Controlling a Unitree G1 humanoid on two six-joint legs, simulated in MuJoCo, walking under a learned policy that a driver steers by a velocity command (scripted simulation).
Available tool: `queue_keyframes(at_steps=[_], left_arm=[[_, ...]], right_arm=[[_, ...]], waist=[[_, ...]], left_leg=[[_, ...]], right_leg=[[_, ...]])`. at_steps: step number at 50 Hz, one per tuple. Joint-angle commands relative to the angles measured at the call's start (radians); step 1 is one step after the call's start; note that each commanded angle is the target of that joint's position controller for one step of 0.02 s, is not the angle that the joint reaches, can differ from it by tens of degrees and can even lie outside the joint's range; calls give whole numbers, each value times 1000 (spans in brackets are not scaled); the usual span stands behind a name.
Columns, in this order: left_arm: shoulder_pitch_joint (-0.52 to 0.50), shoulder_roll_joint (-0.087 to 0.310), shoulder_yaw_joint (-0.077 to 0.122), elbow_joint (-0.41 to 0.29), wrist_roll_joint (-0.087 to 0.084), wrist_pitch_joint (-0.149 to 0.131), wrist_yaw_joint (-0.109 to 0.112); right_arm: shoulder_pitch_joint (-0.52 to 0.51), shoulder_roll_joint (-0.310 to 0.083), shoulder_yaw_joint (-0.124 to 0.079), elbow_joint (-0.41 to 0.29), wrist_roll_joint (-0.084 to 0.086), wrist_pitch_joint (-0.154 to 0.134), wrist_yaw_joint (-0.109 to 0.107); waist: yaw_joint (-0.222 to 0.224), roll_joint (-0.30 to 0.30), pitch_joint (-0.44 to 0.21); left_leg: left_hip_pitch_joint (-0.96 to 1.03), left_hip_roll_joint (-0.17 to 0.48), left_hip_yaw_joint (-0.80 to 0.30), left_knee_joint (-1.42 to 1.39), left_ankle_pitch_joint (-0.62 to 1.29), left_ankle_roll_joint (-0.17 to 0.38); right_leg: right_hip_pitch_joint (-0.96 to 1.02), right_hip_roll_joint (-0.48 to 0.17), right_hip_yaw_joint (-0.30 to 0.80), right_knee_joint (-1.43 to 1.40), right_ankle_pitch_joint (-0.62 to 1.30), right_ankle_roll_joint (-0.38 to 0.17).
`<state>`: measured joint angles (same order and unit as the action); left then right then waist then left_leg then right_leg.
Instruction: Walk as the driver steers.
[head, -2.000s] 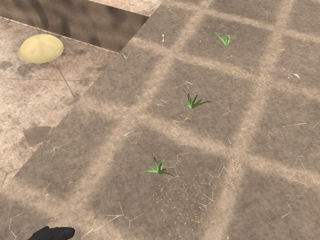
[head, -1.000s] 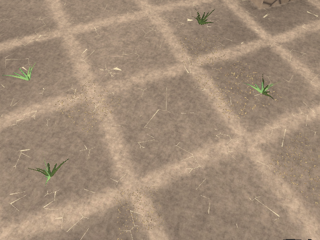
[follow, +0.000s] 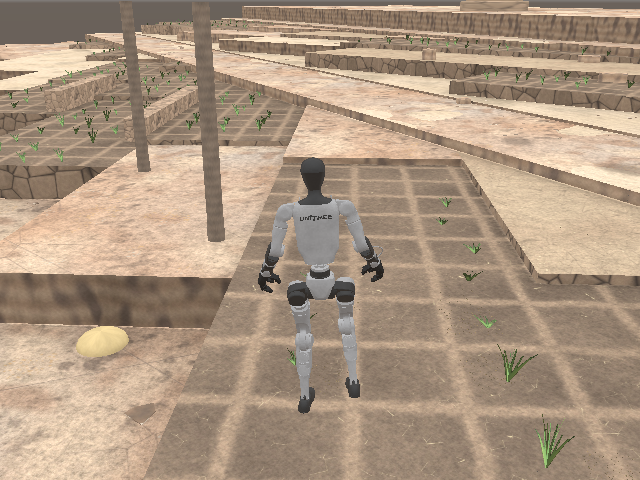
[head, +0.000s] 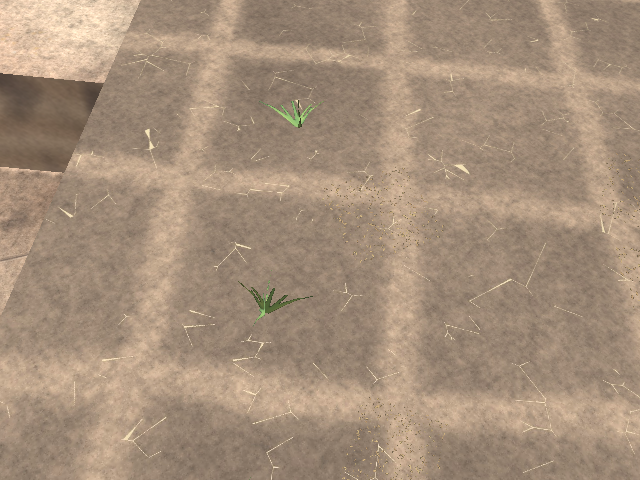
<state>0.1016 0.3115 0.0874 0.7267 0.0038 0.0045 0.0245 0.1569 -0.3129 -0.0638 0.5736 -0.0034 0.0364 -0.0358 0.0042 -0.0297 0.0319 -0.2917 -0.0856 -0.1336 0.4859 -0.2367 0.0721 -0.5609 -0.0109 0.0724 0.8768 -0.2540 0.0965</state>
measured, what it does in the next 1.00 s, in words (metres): walks ahead, turning right: right foot, then left foot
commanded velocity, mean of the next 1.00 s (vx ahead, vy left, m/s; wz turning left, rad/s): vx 0.16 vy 0.00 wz -0.47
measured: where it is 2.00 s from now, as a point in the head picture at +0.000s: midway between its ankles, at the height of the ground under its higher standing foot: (457, 427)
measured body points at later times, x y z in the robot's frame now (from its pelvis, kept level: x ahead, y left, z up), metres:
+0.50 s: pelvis +0.04 +0.01 -0.01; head +0.09 +0.01 +0.44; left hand +0.29 +0.25 -0.11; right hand +0.11 -0.31 -0.09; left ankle +0.08 +0.10 -0.74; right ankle +0.03 -0.15 -0.73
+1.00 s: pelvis +0.10 -0.08 +0.00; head +0.13 -0.09 +0.44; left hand +0.43 -0.03 -0.07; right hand -0.08 -0.31 -0.12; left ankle +0.08 +0.10 -0.74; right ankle +0.04 -0.20 -0.74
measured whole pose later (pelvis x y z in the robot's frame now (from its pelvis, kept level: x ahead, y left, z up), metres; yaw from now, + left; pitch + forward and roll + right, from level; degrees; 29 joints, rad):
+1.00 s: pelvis +0.10 -0.08 +0.00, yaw -31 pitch +4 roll +0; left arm 0.04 0.26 0.04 0.61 -0.04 -0.08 -0.05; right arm 0.49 -0.31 -0.08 0.79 0.04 -0.05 0.01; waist -0.12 0.00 -0.02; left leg -0.09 0.08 0.07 0.40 -0.37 0.02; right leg -0.32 -0.03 -0.01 0.48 -0.27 -0.02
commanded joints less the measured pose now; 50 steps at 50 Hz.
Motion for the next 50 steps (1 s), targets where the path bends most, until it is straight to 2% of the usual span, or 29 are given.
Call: queue_keyframes(at_steps=[1,3,5,7,8,9,10,12,13,15,16,18,20,22,23,24,25,26,27,29,31,33,35,37,41,45,48,49,50], left_arm=[[-14,38,-6,-54,-3,-15,-15],[-15,51,-7,-59,-12,-18,-24],[-14,91,3,-78,-21,-22,-29],[-6,130,10,-96,-19,-29,-33],[2,181,23,-105,-16,-32,-32],[27,199,35,-90,-30,-32,-32],[75,189,39,-89,-35,-31,-32],[197,178,39,-70,-11,-33,-21],[197,184,42,-71,-8,-41,-16],[95,179,49,-96,-34,-31,1],[64,166,49,-108,-46,-13,10],[46,174,59,-125,-41,26,20],[32,182,66,-142,-40,43,19],[-8,166,60,-161,-56,46,18],[22,123,48,-161,-49,45,17],[90,41,27,-165,-33,40,13],[113,124,49,-171,-19,22,10],[113,187,68,-150,-25,21,7],[123,196,74,-124,-27,28,8],[132,150,64,-113,-24,39,4],[78,113,47,-146,-32,38,-7],[11,85,30,-181,-32,35,-13],[-20,73,16,-203,-28,31,-22],[-27,82,15,-207,-34,20,-32],[-66,40,-7,-198,-32,-27,-43],[-110,25,-20,-193,-39,-77,-64],[-31,45,-12,-164,-52,-101,-74],[79,72,5,-124,-50,-102,-68],[273,122,32,-80,-46,-102,-54]], right_arm=[[-8,-54,2,-37,-24,-20,10],[-12,-61,6,-13,-33,-29,25],[-24,-111,-8,0,-20,-28,23],[18,-147,-25,16,-3,-24,8],[48,-140,-30,8,-15,-29,0],[42,-117,-28,-10,-31,-34,-5],[-15,-103,-27,-24,-34,-35,-10],[-112,-52,-20,-64,-14,-33,-9],[-103,-48,-23,-66,-3,-32,-2],[-93,-36,-21,-56,3,-35,7],[-105,-27,-21,-52,4,-40,9],[-87,-1,-17,-36,11,-51,23],[-33,-14,-24,-12,19,-56,37],[56,-40,-41,22,16,-57,38],[89,-96,-60,30,8,-53,29],[42,-190,-75,1,-18,-38,18],[8,-171,-67,-19,-62,-48,24],[-53,-115,-50,-38,-56,-57,18],[-97,-80,-41,-40,-39,-60,11],[-106,-72,-36,-38,-16,-62,-11],[-43,-72,-35,-23,-25,-57,-22],[32,-87,-40,-1,-28,-48,-24],[129,-123,-54,27,-10,-49,-12],[135,-143,-60,31,4,-67,2],[180,-132,-58,75,12,-109,21],[203,-157,-55,111,36,-112,41],[201,-176,-52,131,57,-99,48],[188,-152,-40,130,53,-102,47],[137,-98,-19,114,39,-113,49]], waist=[[-29,172,-150],[-36,181,-113],[-24,174,-63],[-25,123,-55],[-55,31,-77],[-70,-85,-102],[-26,-140,-115],[55,-236,-133],[47,-172,-152],[-3,-95,-147],[-3,-96,-144],[-2,-124,-169],[-8,-151,-189],[-54,-143,-189],[-45,-69,-191],[12,252,-165],[28,285,-124],[44,188,-72],[52,126,-39],[37,125,-28],[-3,143,-35],[-50,138,-51],[-92,123,-100],[-90,143,-75],[-89,118,-6],[-77,145,37],[-1,135,39],[58,123,-9],[167,92,-110]], left_leg=[[90,264,-137,-95,340,141],[62,273,-126,-98,340,145],[87,273,-122,-62,356,137],[141,249,-107,-8,323,93],[132,185,-55,65,236,55],[91,86,46,145,169,-2],[16,22,111,250,67,-56],[-258,-53,61,510,-448,-90],[-311,-25,4,631,-472,-95],[-311,22,-7,505,-348,-105],[-281,21,14,397,-304,-118],[-168,-12,47,272,-215,-135],[-55,-27,59,132,-141,-133],[114,-17,80,-100,39,-116],[252,110,-17,-153,64,-72],[307,382,-348,-221,60,63],[178,514,-482,-252,89,164],[126,471,-369,-246,87,165],[102,387,-233,-230,65,123],[131,322,-79,-208,176,98],[176,307,16,-202,291,121],[254,331,30,-195,376,154],[338,380,-39,-268,10,175],[351,407,-92,-334,-262,163],[333,410,-45,-391,-238,145],[212,370,-22,-367,-179,162],[65,364,-31,-285,-182,154],[-45,333,-2,-193,-95,129],[-217,256,67,55,-11,78]], right_leg=[[133,-56,-17,-101,4,-11],[206,-45,-47,-163,-19,-32],[204,-17,-82,-268,-5,-63],[216,-24,-41,-370,221,-102],[245,-70,48,-339,487,-137],[269,-110,152,-355,555,-206],[315,-174,284,-409,566,-284],[502,-300,537,-512,575,-420],[545,-298,529,-501,556,-414],[520,-211,405,-476,501,-318],[504,-173,377,-477,461,-287],[447,-131,369,-469,455,-269],[391,-114,385,-463,412,-256],[291,-69,391,-430,232,-207],[153,-9,348,-341,-7,-153],[-69,150,158,-78,-341,-91],[-106,68,146,128,-371,-61],[-95,20,119,232,-295,-46],[-93,0,94,271,-217,-32],[-129,-22,54,364,-112,-3],[-158,-44,-4,358,-71,22],[-185,-58,-18,287,-77,38],[-210,-71,-13,229,-91,28],[-240,-72,-1,168,-73,-5],[-189,-73,-11,-18,-29,-70],[20,-36,-87,-239,-97,-94],[292,8,-122,-443,-7,-123],[501,21,-121,-450,37,-133],[783,-54,-26,-440,13,-161]])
